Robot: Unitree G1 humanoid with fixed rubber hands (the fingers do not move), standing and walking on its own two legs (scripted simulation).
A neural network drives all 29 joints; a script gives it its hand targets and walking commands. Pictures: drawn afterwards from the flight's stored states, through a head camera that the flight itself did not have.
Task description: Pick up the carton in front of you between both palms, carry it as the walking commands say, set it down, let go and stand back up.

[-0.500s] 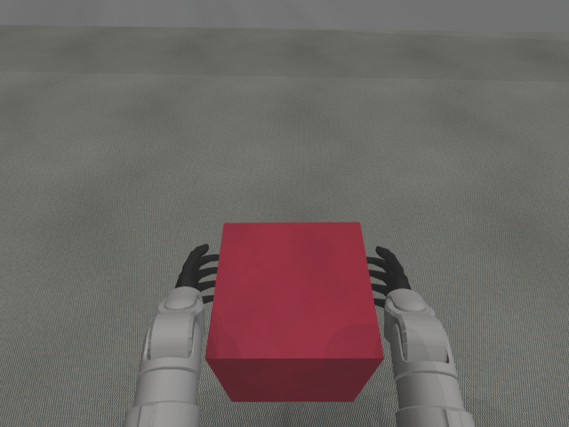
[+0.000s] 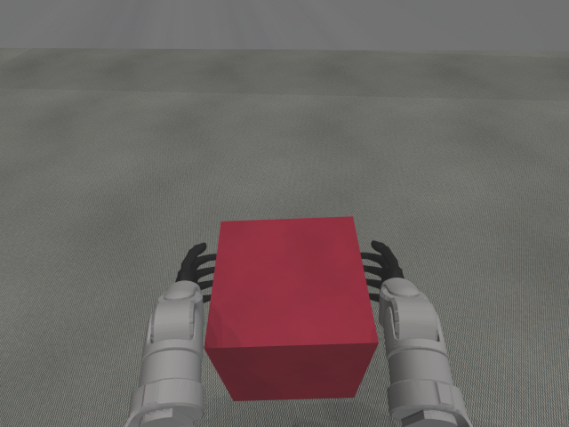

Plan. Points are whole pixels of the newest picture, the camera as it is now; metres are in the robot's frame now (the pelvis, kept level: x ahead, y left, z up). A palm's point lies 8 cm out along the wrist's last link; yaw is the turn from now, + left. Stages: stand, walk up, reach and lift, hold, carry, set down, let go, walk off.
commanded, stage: set down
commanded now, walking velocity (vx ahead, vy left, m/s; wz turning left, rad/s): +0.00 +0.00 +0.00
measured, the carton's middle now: (290, 313) +0.31 +0.00 -0.04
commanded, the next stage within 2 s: none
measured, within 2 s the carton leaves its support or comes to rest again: neither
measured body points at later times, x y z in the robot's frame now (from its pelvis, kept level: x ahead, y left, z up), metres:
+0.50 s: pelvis -0.03 +0.03 -0.06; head +0.18 -0.01 +0.34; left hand +0.37 +0.15 -0.14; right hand +0.36 -0.16 -0.16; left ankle +0.00 +0.16 -0.74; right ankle +0.06 -0.10 -0.74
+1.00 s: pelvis -0.05 +0.02 -0.19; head +0.20 -0.01 +0.18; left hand +0.42 +0.14 -0.28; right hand +0.41 -0.17 -0.29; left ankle +0.00 +0.16 -0.74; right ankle +0.06 -0.10 -0.74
